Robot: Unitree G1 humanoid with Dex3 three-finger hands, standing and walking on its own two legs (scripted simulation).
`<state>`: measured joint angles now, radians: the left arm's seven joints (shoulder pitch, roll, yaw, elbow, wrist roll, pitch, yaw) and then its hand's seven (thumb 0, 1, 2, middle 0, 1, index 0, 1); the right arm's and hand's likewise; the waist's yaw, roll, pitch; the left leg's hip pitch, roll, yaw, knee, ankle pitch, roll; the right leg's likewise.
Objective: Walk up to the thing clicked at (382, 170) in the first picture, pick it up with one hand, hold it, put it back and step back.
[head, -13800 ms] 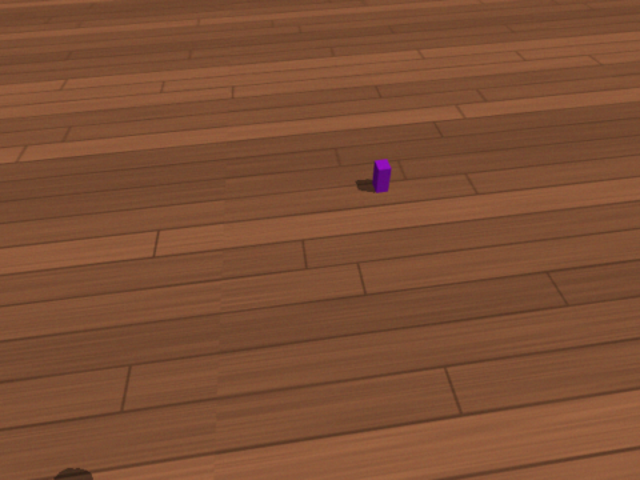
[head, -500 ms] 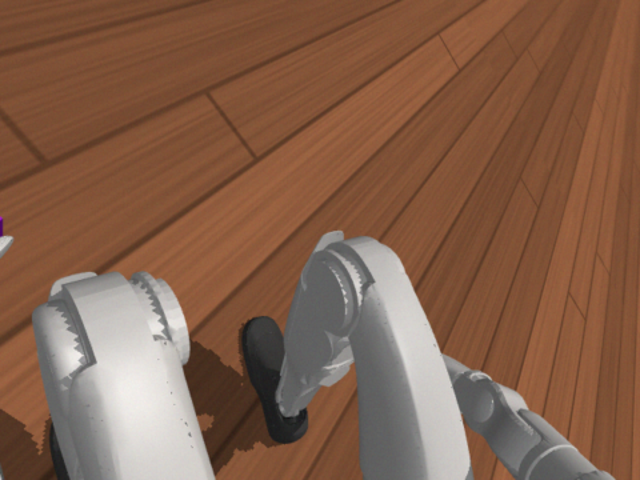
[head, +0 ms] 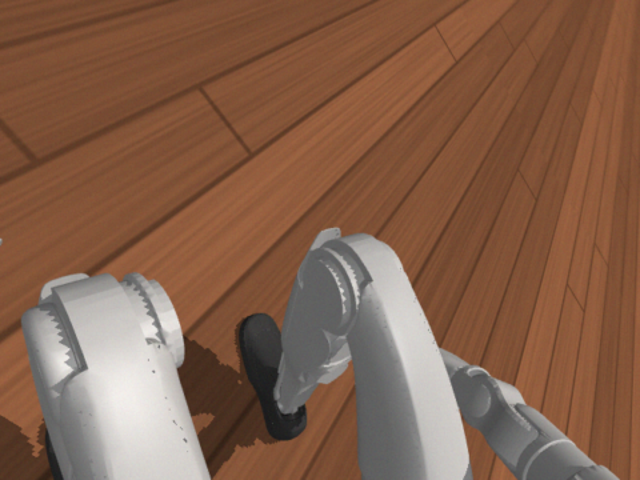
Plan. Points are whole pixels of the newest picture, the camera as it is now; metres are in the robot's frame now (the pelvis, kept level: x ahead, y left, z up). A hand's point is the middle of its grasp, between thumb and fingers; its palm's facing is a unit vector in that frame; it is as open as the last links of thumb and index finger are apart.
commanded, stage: close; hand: left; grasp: from the side
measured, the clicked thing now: out of the picture +0.41 +0.28 -0.21
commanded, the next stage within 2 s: settle in 0.42 s
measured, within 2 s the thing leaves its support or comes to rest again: leaves its support in 0.92 s
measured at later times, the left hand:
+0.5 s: hand out of the picture +0.39 +0.29 -0.20, palm faces +0.42 -0.91 +0.01, open 10.3 cm
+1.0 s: hand out of the picture +0.37 +0.30 -0.18, palm faces +0.44 -0.90 +0.00, open 10.5 cm
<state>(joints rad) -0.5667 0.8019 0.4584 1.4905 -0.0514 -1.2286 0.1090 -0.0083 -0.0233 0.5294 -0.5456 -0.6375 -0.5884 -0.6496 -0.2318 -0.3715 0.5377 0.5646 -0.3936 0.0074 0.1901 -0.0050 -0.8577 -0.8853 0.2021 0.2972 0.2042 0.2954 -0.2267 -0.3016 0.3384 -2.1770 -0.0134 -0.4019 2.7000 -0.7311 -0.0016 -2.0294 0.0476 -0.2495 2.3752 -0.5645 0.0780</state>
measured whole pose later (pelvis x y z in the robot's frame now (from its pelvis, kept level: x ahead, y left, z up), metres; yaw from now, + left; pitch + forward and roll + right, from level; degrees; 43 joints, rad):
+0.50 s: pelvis +0.00 +0.00 +0.00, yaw +0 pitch +8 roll -20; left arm -0.55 0.81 0.48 1.45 -0.07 -1.21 0.09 -0.03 -0.21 0.73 -0.65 -0.84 -0.68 -0.85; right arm -0.24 -0.38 0.54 0.54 -0.39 0.02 0.18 0.00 -0.86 -0.89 0.20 0.30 0.20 0.30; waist -0.22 -0.31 0.35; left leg -2.17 -0.01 -0.41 2.71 -0.73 0.00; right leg -2.02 0.05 -0.26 2.38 -0.57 0.07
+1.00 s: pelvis +0.00 +0.00 +0.01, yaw +1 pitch +11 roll -20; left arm -0.44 0.70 0.45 1.16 -0.05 -1.07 0.11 -0.03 -0.36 0.93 -0.66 -0.94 -0.70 -0.95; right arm -0.16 -0.36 0.45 0.55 -0.35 0.02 0.20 0.00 -0.88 -0.89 0.20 0.30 0.20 0.30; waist -0.17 -0.28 0.28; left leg -2.18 -0.02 -0.38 2.68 -0.73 0.00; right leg -2.03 0.03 -0.24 2.37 -0.59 0.06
